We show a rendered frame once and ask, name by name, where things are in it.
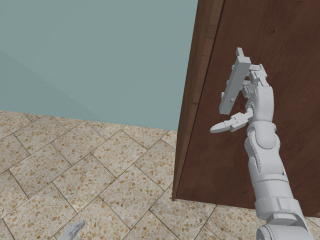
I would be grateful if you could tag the handle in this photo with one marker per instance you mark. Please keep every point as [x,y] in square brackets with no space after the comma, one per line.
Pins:
[237,77]

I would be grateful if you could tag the robot left hand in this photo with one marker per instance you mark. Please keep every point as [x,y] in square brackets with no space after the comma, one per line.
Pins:
[71,231]

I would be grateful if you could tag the wardrobe door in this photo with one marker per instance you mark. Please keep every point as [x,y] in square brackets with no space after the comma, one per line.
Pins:
[283,36]

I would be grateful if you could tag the robot right upper arm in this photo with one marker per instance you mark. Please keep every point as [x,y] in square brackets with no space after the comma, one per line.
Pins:
[282,232]

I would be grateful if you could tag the right robot forearm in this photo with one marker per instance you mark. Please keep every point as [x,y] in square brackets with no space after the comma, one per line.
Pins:
[275,203]

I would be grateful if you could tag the robot right hand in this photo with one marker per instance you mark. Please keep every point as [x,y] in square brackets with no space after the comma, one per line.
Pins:
[260,97]

